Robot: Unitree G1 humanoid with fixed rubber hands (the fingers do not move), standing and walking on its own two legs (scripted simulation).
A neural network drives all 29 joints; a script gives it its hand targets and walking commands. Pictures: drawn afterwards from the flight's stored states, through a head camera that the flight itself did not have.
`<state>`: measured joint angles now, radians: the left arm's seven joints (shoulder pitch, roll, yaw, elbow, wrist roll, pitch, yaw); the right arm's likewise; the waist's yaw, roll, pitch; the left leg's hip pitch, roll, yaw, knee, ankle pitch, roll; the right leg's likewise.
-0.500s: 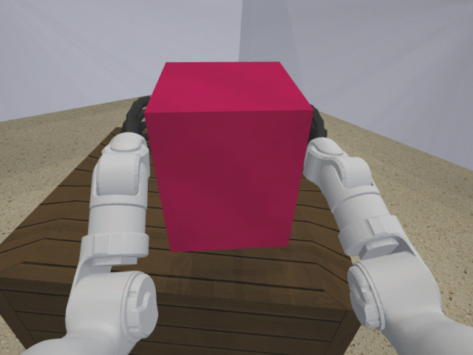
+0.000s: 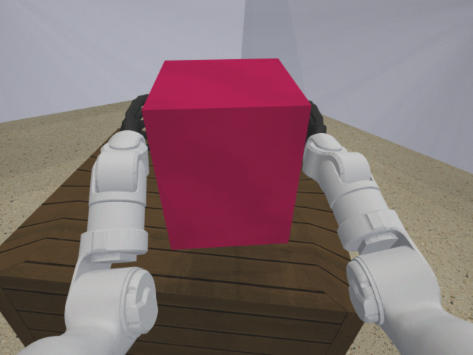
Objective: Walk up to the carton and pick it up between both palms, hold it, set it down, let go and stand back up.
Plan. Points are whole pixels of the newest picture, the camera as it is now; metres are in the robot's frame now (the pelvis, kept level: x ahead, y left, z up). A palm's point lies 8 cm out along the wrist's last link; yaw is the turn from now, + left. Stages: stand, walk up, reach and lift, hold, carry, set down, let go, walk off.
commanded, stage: hold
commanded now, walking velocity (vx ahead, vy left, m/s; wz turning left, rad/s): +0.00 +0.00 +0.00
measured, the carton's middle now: (226, 151) +0.39 +0.00 +0.24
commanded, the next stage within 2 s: none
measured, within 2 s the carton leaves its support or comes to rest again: neither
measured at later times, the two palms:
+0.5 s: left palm (135, 139) +0.37 +0.14 +0.27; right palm (315, 145) +0.37 -0.15 +0.26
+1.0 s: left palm (136, 139) +0.37 +0.14 +0.26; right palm (314, 146) +0.37 -0.15 +0.26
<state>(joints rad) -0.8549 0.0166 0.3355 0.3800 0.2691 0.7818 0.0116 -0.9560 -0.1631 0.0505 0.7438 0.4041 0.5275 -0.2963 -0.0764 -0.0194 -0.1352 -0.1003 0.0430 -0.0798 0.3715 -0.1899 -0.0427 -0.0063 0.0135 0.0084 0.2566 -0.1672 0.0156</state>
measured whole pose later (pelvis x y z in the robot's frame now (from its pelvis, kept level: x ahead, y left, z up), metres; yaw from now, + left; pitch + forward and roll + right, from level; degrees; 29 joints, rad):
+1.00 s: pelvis +0.00 +0.00 +0.00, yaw +0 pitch -5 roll -1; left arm -0.85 0.00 0.33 0.35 0.28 0.80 0.01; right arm -0.93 -0.17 0.05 0.71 0.42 0.54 -0.30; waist -0.08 -0.01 -0.12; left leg -0.09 0.04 -0.08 0.38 -0.20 -0.04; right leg 0.01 0.01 0.01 0.26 -0.18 0.02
